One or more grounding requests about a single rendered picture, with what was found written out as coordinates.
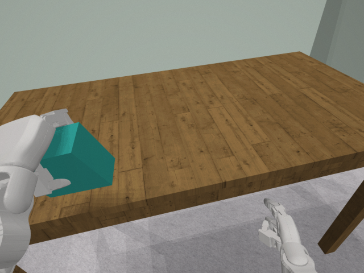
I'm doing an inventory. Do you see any table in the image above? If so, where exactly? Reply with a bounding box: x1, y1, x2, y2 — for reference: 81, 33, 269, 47
0, 51, 364, 273

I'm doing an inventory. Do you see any robot right hand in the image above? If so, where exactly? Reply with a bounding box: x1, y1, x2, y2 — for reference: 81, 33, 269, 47
258, 198, 301, 251

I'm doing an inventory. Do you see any left robot forearm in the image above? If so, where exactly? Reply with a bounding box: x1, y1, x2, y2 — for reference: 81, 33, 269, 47
0, 166, 38, 273

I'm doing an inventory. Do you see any right robot forearm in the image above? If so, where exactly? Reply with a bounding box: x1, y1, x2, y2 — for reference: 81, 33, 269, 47
280, 242, 317, 273

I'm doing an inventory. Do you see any robot left hand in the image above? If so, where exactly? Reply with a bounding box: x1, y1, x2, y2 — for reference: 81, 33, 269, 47
0, 109, 73, 197

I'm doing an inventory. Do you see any sponge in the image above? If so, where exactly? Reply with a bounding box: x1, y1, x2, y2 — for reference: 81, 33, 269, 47
40, 122, 115, 197

